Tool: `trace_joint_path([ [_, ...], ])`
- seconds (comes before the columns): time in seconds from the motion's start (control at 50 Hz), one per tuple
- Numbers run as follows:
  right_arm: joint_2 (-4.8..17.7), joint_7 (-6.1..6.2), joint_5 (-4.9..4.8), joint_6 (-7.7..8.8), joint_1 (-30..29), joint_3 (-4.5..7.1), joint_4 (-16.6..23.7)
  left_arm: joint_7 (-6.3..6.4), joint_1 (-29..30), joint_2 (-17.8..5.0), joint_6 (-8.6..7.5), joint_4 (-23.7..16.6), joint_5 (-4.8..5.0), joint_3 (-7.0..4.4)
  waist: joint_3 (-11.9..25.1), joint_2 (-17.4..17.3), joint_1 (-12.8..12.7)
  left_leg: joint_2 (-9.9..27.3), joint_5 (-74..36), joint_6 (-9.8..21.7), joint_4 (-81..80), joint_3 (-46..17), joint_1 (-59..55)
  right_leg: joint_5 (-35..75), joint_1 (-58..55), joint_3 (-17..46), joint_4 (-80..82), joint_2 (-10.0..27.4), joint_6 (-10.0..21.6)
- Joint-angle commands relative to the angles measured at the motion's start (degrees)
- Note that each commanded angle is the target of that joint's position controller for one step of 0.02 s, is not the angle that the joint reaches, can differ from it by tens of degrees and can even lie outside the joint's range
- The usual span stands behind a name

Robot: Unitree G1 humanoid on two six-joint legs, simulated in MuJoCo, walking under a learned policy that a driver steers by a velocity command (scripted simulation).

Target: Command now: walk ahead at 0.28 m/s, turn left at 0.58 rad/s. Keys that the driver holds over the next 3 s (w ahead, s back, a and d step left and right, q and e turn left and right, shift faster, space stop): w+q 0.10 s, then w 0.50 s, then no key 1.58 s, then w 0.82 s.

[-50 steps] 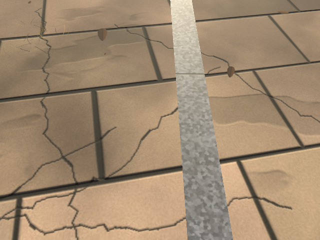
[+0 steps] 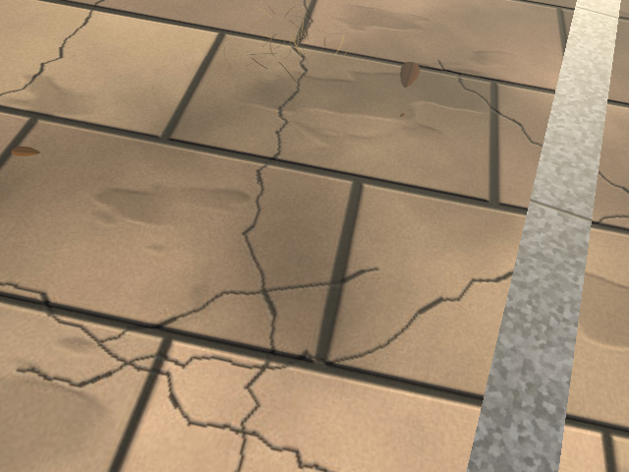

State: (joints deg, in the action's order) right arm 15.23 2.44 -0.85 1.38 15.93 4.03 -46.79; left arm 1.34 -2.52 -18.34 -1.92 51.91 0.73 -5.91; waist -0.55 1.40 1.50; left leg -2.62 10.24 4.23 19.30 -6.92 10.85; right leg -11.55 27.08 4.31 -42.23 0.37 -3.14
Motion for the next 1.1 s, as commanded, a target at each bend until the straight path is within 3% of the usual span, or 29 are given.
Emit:
trace_joint_path([
  [0.02,11.74,0.02,-0.14,0.81,1.58,3.07,2.65,-1.04,8.44,-3.23,-2.81,-5.28,0.23,0.02,0.43,-9.81,2.57,13.34,13.70,8.48,-8.35,-17.37,-8.09,-0.05,7.27,0.17,7.48,-0.12,-0.28],
  [0.12,11.20,-0.89,-0.30,0.68,-0.02,2.95,3.79,-2.03,5.65,-4.51,-4.86,-5.10,1.03,0.26,0.92,-10.42,1.46,12.03,13.60,8.17,-5.60,-19.87,-2.68,-0.46,-3.79,-0.95,14.93,-1.22,1.37],
  [0.18,7.12,-1.04,0.04,0.58,-0.03,1.47,3.87,-2.04,-2.75,-5.11,-5.72,-2.14,0.40,-0.08,2.85,-8.86,-2.73,8.30,12.74,5.32,1.40,-17.56,3.56,3.42,-18.83,-2.56,20.59,0.07,3.73],
  [0.2,3.96,-1.12,0.39,0.83,-0.44,0.45,4.24,-1.77,-9.39,-6.89,-5.86,-0.60,-0.18,-0.52,5.46,-4.97,-5.47,5.21,14.79,3.00,11.14,-13.58,9.92,-0.40,-28.24,3.68,21.20,6.16,6.10],
  [0.22,0.95,-1.31,0.36,1.59,1.03,-0.43,5.63,-1.47,-15.15,-11.84,-5.47,0.37,-1.02,-1.40,7.49,8.04,-5.15,-2.47,21.63,-0.96,28.26,-4.52,22.23,-9.97,-38.04,20.32,25.50,16.30,12.09],
  [0.24,4.94,-1.08,-1.29,2.45,0.36,0.37,7.44,-2.20,-17.35,-13.46,-5.34,2.00,-0.74,-2.05,3.81,13.38,-5.46,-1.97,25.42,-1.47,38.70,-2.80,34.60,-24.76,-37.85,36.58,30.76,23.16,18.41],
  [0.26,9.21,-1.10,-1.65,2.95,-1.06,1.29,6.77,-2.45,-14.63,-8.79,-5.58,0.67,0.02,-0.85,-1.60,7.74,-5.40,1.45,21.05,-1.24,43.90,-4.54,38.38,-28.24,-34.81,33.32,31.44,21.57,18.18],
  [0.28,9.31,-1.30,-1.23,3.09,-1.92,1.44,6.26,-2.44,-12.51,-6.04,-5.52,-0.07,0.06,-0.07,-3.61,6.57,-4.80,2.89,15.53,-1.21,45.09,-3.53,39.08,-24.04,-32.99,27.13,31.56,18.22,16.08],
  [0.34,6.94,-2.18,0.20,3.70,-4.96,1.04,7.55,-2.12,-10.75,-3.55,-4.97,-0.72,-0.55,1.31,-3.41,5.47,-3.58,7.23,6.18,-2.20,40.70,0.51,35.29,-7.66,-27.47,15.77,33.42,13.72,13.92],
  [0.4,4.04,-2.55,0.61,3.86,-9.27,-0.05,9.88,-1.66,-13.21,-5.09,-4.61,0.34,-0.11,1.23,-3.13,4.87,-4.66,7.85,0.39,-4.40,32.98,4.80,33.25,6.08,-25.31,8.78,34.68,11.62,14.47],
  [0.46,1.65,-3.18,0.21,4.10,-14.43,-1.24,11.95,-1.31,-15.55,-6.38,-4.12,1.02,0.27,1.29,-3.18,4.38,-6.14,6.54,-6.85,-4.96,20.78,7.49,26.93,13.43,-22.45,3.16,34.50,9.67,13.46],
  [0.52,2.29,-3.97,-0.42,4.04,-17.94,-1.27,13.41,-1.31,-19.00,-7.25,-3.66,1.96,0.75,1.40,-3.75,4.43,-6.97,4.98,-10.50,-4.30,14.52,8.37,22.19,15.04,-23.06,2.58,34.47,11.46,13.25],
  [0.58,4.36,-4.56,-0.60,3.97,-17.98,-0.59,14.32,-1.16,-19.83,-7.89,-2.84,2.53,1.02,1.30,-3.53,4.73,-4.65,4.15,-7.87,-1.69,10.97,7.71,19.44,23.69,-28.20,2.17,31.09,14.08,11.88],
  [0.6,5.75,-4.53,-0.44,3.92,-15.38,0.05,13.85,-1.06,-19.58,-8.63,-2.54,2.44,0.94,1.11,-1.50,5.14,-2.60,2.91,-6.42,-0.52,10.43,8.53,14.80,33.04,-29.29,1.20,27.24,14.04,11.23],
  [0.62,7.63,-4.28,-0.01,3.80,-8.69,1.15,11.94,-0.94,-18.83,-8.68,-2.09,2.26,0.75,1.16,2.49,4.83,1.46,1.26,-7.75,1.20,8.66,9.63,5.31,43.43,-28.55,-0.90,18.66,12.14,9.77],
  [0.64,9.98,-3.80,0.48,3.63,-0.48,2.22,9.66,-0.79,-18.62,-7.82,-1.93,1.58,0.16,1.60,7.90,4.07,5.38,2.82,-12.92,2.96,8.51,8.46,-7.73,43.68,-23.11,-2.39,7.56,9.32,7.61],
  [0.66,14.71,-2.97,1.92,3.19,8.84,3.13,7.98,-0.67,-19.31,-4.38,-2.20,-0.72,-2.01,2.88,17.62,-6.12,7.10,16.14,-27.80,6.43,12.59,-5.48,-25.79,19.77,-10.15,-4.64,-11.97,4.55,5.17],
  [0.68,15.81,-3.71,2.38,2.95,7.47,2.70,7.71,-1.24,-28.92,1.47,-3.06,0.87,-0.96,4.54,26.96,-20.85,1.74,28.83,-31.16,16.42,6.20,-29.20,-36.23,-24.87,3.97,0.12,-28.92,-4.35,2.81],
  [0.7,10.30,-4.01,1.64,2.64,5.32,1.52,8.46,-1.45,-25.41,-6.33,-3.35,1.82,0.37,2.60,22.82,-11.88,3.45,25.46,-31.59,14.39,4.50,-25.16,-29.95,-24.33,5.88,4.29,-33.36,-1.12,3.01],
  [0.72,8.25,-3.99,1.09,2.73,0.50,0.68,8.65,-1.48,-19.99,-7.06,-3.33,0.00,1.30,2.24,13.11,-9.52,2.23,22.88,-37.47,12.45,4.26,-14.66,-21.91,-20.97,8.88,1.46,-32.71,1.35,3.06],
  [0.74,7.11,-4.13,1.00,2.91,-2.83,0.24,8.55,-1.09,-17.30,-5.70,-3.06,-0.22,0.79,2.42,8.92,-4.08,0.57,19.68,-40.64,10.82,2.81,-9.40,-14.48,-17.35,7.74,0.02,-29.58,3.70,2.60],
  [0.76,6.34,-4.27,1.10,3.06,-5.29,0.07,8.49,-0.76,-16.31,-5.04,-2.46,-0.46,0.20,2.19,6.15,-3.56,-1.02,17.76,-40.53,10.00,0.75,-6.18,-8.87,-14.74,6.02,-0.56,-26.32,4.91,2.15],
  [0.82,5.16,-4.35,2.27,4.11,-8.32,-0.30,6.97,-0.26,-19.24,-1.23,-0.28,0.27,-0.31,2.74,6.23,-5.59,-4.93,15.41,-42.65,10.18,-3.44,-0.20,1.24,-8.92,-3.45,-1.07,-19.28,5.62,0.85],
  [0.9,6.86,-3.29,2.18,3.62,-9.93,-0.09,4.56,0.07,-13.60,-0.79,0.49,-1.70,-1.49,3.21,6.12,-7.06,-4.57,13.38,-38.51,9.36,-4.50,4.46,4.44,-0.03,-7.40,-2.00,-3.75,5.29,0.09],
  [0.98,7.50,-2.86,2.03,2.25,-7.67,-0.27,1.55,-0.06,-8.24,-2.76,1.21,-3.00,-1.10,2.73,4.91,-6.04,-2.62,14.26,-23.23,8.74,-5.10,2.33,3.90,3.04,-9.73,-1.80,3.90,4.43,0.84],
  [1.02,6.89,-2.85,1.40,1.75,-8.07,-0.62,0.53,-0.05,-7.44,-3.03,1.29,-3.24,-1.43,2.48,3.79,-5.61,-3.26,13.79,-14.62,7.57,-3.31,1.33,4.07,3.39,-12.38,-2.27,9.63,3.80,2.06],
  [1.06,4.43,-2.77,1.19,1.58,-5.35,-1.53,-0.94,0.18,-7.60,-4.54,1.02,-3.18,-2.33,2.14,3.28,-2.51,-3.43,9.76,-4.49,2.97,0.59,1.94,5.31,15.20,-18.80,-0.10,18.42,5.49,3.87],
  [1.08,3.87,-2.80,2.39,1.81,-1.40,-1.72,-1.58,0.63,-6.92,-7.81,1.05,-3.79,-2.09,1.58,4.36,2.55,-0.41,5.87,2.26,0.29,3.81,4.01,7.25,24.89,-22.68,3.33,17.35,9.46,5.61],
  [1.1,2.88,-2.54,2.31,1.70,3.17,-1.83,-2.67,0.80,-4.77,-7.92,1.40,-3.36,-1.40,1.58,5.18,8.22,2.78,3.03,7.67,-1.61,3.14,6.33,7.35,20.25,-21.72,4.93,16.84,10.96,8.94],
])
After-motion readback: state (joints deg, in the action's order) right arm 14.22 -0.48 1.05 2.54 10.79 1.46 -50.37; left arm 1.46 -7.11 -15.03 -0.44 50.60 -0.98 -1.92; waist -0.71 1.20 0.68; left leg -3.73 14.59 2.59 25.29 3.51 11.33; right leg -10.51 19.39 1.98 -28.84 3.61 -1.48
